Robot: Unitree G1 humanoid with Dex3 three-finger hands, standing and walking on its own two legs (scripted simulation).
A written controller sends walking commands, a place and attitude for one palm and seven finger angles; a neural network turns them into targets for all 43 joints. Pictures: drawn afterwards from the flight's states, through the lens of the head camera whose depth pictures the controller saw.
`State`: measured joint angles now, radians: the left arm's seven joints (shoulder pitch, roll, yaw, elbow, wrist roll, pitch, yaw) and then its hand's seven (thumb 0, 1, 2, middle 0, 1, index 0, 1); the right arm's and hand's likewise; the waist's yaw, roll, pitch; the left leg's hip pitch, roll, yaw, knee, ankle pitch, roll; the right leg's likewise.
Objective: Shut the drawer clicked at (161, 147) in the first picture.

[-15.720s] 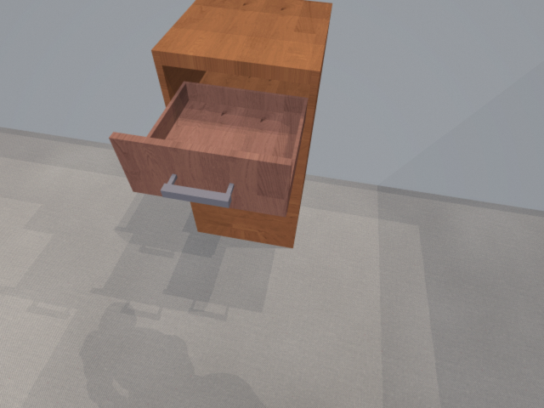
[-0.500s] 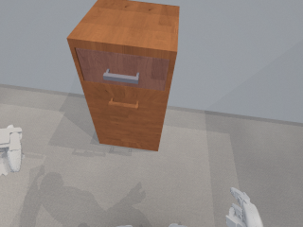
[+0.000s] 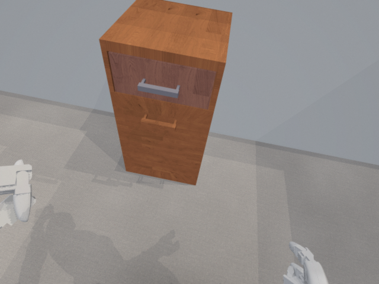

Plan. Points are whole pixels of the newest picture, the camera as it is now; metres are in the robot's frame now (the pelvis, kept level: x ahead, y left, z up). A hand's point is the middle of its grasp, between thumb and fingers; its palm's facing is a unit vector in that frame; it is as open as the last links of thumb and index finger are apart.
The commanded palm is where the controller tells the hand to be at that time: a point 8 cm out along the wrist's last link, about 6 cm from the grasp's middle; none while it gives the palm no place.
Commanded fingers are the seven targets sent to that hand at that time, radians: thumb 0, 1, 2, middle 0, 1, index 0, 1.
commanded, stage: step back with the hand held close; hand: left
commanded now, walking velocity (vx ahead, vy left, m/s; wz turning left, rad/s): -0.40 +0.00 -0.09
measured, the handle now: (159, 87) +0.77 +0.11 -0.06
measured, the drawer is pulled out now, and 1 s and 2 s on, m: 0.00 0.00 0.00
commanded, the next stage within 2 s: stop stepping back and stand still in 0.18 s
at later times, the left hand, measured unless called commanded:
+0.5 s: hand out of the picture +0.09 +0.19 +0.18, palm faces +0.18 -0.84 -0.51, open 3.3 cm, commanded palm +0.05 +0.25 +0.19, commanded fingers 0.00 0.90 0.90 -1.40 -1.60 -1.40 -1.60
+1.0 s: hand out of the picture +0.06 +0.23 +0.17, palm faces +0.29 -0.85 -0.44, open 3.3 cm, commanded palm +0.00 +0.27 +0.19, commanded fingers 0.00 0.90 0.90 -1.40 -1.60 -1.40 -1.60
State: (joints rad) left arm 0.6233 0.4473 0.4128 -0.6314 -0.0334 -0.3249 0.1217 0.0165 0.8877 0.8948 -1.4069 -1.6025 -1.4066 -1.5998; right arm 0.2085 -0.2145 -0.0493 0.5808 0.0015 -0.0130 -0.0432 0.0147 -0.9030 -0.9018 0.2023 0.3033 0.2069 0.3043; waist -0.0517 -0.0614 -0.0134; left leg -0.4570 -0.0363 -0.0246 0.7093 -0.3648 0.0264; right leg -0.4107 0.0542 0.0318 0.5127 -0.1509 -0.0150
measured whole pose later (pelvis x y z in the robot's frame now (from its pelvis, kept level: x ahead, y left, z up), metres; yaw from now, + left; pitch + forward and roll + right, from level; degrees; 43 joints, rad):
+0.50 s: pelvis -0.12 -0.01 +0.01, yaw -7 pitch +4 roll +0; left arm 0.69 0.46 0.40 -0.66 -0.06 -0.25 0.10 0.02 0.89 0.89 -1.41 -1.60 -1.41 -1.60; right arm 0.20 -0.16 0.02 0.62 0.00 -0.08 -0.04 0.01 -0.90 -0.90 0.21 0.30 0.21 0.30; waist 0.00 -0.04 -0.04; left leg -0.50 0.02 0.05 0.73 -0.27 0.00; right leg -0.16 0.02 0.01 0.44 -0.36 -0.02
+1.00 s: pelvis -0.16 +0.00 +0.01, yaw -6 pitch +0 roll +0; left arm 0.60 0.39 0.38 -0.54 -0.03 -0.25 0.13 0.02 0.89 0.90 -1.41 -1.60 -1.41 -1.60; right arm 0.23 -0.19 0.01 0.62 0.00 -0.11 -0.07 0.02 -0.90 -0.90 0.20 0.30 0.21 0.30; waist 0.00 -0.04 -0.01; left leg -0.30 -0.03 0.05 0.52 -0.22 0.05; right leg -0.16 -0.01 -0.02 0.52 -0.35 0.01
